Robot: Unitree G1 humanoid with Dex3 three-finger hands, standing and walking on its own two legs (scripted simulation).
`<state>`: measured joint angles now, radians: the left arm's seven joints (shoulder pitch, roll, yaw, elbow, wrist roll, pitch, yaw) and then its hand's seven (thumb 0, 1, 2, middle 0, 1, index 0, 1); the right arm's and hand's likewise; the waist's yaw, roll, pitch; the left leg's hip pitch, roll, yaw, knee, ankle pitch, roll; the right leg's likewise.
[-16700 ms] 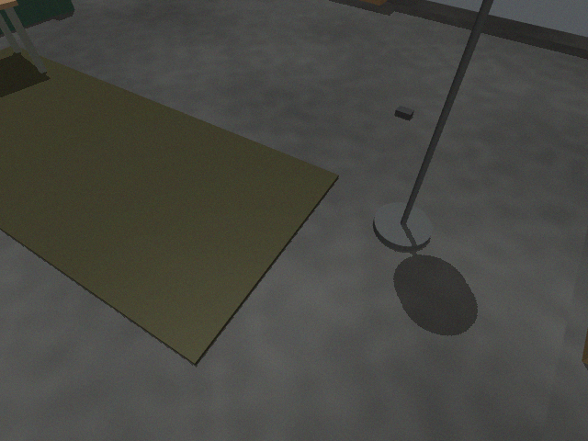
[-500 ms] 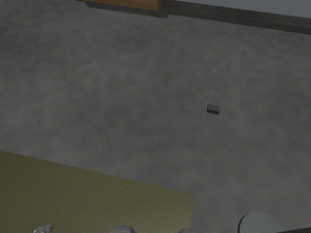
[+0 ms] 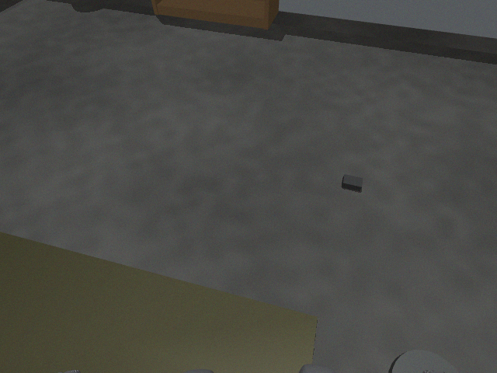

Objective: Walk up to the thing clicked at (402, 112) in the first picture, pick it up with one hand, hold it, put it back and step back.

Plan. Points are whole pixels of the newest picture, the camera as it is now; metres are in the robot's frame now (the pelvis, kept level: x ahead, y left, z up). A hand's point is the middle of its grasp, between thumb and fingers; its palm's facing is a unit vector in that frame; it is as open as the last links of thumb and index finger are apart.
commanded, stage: walk up
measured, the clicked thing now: (352, 182) +1.05 -0.50 -0.76
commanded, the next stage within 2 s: stand in 0.60 s
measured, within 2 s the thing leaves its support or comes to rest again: neither
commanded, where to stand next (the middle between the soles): +0.11 +0.02 m, yaw -2 degrees
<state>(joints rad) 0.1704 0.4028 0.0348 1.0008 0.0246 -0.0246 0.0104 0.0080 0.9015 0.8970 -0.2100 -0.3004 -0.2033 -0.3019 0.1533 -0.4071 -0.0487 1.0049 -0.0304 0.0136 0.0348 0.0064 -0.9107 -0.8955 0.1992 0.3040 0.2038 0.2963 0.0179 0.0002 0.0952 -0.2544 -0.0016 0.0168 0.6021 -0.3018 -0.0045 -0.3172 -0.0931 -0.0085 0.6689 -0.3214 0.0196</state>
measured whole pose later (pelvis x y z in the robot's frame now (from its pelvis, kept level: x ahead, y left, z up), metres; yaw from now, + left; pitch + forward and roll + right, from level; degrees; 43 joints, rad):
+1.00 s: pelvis +0.01 -0.01 +0.02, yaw -1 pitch -3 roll +0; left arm 0.06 0.34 0.00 1.14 0.01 -0.01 -0.01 0.01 0.90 0.90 -0.21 -0.30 -0.20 -0.30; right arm 0.06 -0.35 -0.02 1.15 -0.01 0.00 0.02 0.01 -0.91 -0.90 0.20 0.30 0.21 0.30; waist -0.01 0.00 0.08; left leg -0.09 0.04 0.02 0.32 -0.17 -0.04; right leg -0.14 -0.03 0.00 0.36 -0.16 0.02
